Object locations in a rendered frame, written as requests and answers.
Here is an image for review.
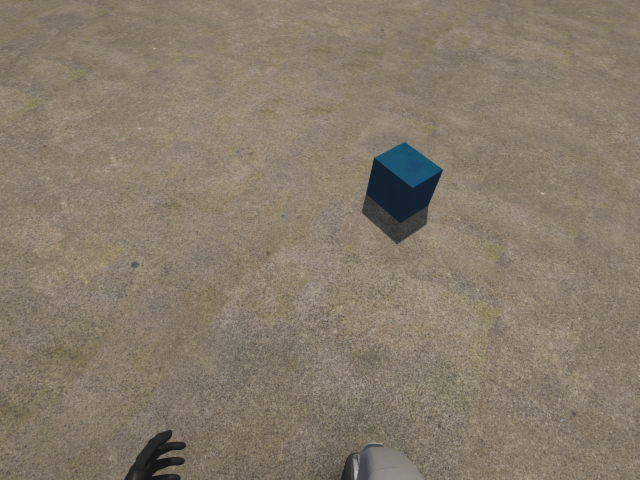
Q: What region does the robot right thigh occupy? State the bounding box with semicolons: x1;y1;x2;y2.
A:
351;447;424;480

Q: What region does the carton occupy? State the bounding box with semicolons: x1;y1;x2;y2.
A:
366;142;443;223

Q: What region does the left robot hand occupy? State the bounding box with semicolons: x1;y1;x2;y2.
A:
124;430;186;480

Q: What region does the robot right shin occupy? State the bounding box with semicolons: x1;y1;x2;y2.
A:
358;443;384;455

